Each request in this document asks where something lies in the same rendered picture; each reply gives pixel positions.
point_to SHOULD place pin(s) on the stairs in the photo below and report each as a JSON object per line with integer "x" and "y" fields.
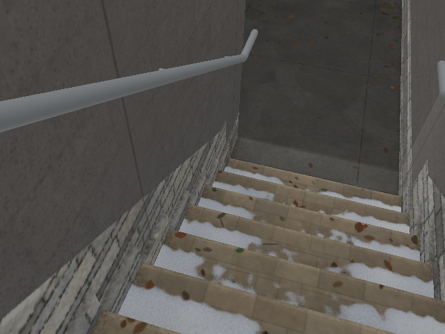
{"x": 270, "y": 251}

